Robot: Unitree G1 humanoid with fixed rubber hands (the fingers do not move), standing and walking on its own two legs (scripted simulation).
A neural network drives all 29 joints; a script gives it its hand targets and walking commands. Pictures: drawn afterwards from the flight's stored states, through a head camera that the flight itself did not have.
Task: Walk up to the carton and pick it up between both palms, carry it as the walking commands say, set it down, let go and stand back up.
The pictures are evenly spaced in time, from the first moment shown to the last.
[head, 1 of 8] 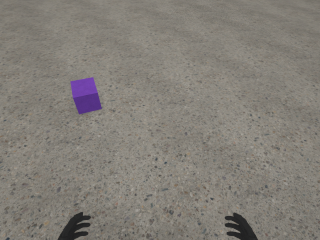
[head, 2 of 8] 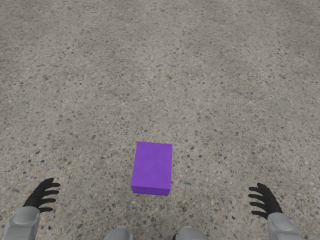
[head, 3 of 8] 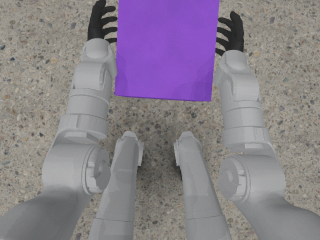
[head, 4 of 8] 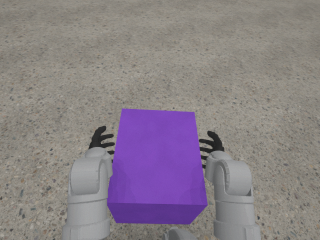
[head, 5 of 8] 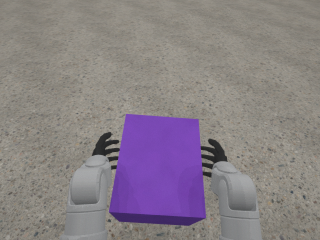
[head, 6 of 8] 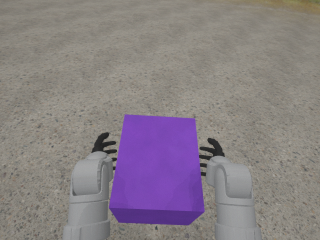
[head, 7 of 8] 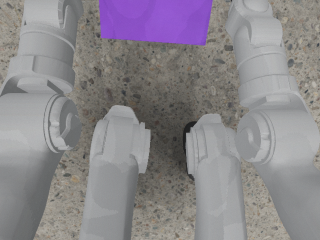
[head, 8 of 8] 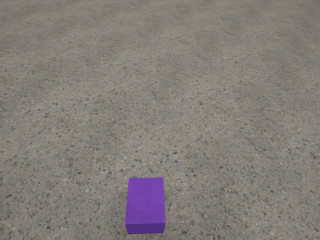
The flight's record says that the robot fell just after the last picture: no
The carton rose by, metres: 0.70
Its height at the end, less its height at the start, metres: +0.00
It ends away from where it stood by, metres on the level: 0.46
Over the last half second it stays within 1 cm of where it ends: yes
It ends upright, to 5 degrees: yes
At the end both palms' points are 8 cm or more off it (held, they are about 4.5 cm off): yes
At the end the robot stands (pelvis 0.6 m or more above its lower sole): yes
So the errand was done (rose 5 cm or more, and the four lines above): yes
